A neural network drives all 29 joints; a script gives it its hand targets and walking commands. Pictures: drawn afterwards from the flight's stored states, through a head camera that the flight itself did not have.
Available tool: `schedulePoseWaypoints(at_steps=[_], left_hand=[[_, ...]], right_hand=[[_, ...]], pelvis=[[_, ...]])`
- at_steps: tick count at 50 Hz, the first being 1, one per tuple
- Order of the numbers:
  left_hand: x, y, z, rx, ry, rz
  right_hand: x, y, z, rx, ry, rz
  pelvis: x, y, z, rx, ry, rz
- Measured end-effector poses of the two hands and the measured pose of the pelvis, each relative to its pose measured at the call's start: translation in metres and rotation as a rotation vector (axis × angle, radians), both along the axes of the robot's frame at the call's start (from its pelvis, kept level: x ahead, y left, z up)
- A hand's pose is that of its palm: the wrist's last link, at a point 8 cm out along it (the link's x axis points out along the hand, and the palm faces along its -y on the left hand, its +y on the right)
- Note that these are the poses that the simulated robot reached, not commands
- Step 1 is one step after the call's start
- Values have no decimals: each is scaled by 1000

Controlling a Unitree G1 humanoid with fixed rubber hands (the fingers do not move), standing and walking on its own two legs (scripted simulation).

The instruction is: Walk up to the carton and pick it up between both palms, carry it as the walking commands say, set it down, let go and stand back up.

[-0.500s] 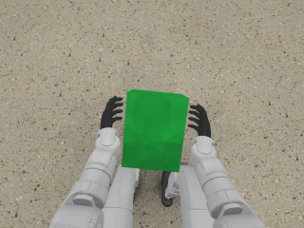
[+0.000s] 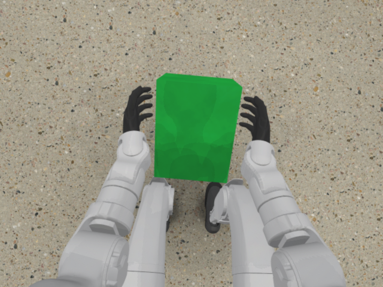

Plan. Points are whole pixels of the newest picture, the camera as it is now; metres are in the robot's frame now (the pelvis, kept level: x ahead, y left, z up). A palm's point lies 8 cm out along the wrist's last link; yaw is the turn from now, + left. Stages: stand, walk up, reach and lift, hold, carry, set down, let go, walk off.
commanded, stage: set down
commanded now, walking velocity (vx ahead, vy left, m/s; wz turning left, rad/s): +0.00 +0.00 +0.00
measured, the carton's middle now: (195, 125) +0.42 +0.01 -0.25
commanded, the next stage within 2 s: none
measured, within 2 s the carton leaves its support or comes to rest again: neither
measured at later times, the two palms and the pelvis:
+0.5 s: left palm (144, 115) +0.43 +0.14 -0.22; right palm (248, 125) +0.42 -0.12 -0.21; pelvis -0.03 +0.00 -0.09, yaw -1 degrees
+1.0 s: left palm (149, 110) +0.46 +0.14 -0.30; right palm (240, 120) +0.45 -0.12 -0.30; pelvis -0.06 +0.00 -0.17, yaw -1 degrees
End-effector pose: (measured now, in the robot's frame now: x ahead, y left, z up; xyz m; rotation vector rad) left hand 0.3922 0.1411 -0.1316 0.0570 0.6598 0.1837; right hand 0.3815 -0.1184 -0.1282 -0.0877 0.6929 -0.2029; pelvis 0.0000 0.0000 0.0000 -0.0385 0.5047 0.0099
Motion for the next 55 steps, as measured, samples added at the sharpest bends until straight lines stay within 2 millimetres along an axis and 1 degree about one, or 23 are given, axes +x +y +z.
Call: schedulePoseWaypoints(at_steps=[7, 13, 17, 26, 32, 37, 41, 43, 46, 51, 55], left_hand=[[11, 0, -22, -10, -15, 13], [22, -5, -49, -19, -10, 7], [28, -7, -63, -18, -13, 7], [43, -5, -89, -19, -22, 9], [51, -5, -112, -42, -9, 40], [61, -5, -137, -43, -33, 39], [64, -4, -157, -35, -19, 25], [64, -4, -162, -31, -8, 24], [66, -4, -164, -37, 5, 25], [74, -4, -167, -86, 9, 45], [81, -4, -177, -110, 10, 51]], right_hand=[[11, 1, -23, -6, -6, -4], [19, -3, -51, -18, 6, -30], [26, -4, -64, -21, 3, -38], [38, -1, -90, -30, -4, -32], [48, 0, -113, -24, 10, -44], [58, 0, -138, -16, -14, -53], [58, 0, -159, -11, 3, -51], [57, 0, -165, -21, 16, -38], [59, -1, -170, -18, 30, -34], [68, -2, -173, 18, 31, -45], [77, -4, -184, 56, 36, -52]], pelvis=[[-8, 1, -27, -5, 19, -5], [-16, 2, -52, -12, 42, -10], [-19, 3, -68, -12, 40, -14], [-30, 4, -90, -10, -27, -16], [-37, 4, -107, -10, -56, -18], [-49, 6, -125, -9, -119, -20], [-52, 6, -143, -7, -114, -24], [-53, 6, -151, -5, -118, -25], [-55, 5, -159, -2, -128, -25], [-57, 4, -169, 1, -135, -27], [-58, 4, -180, 4, -125, -28]])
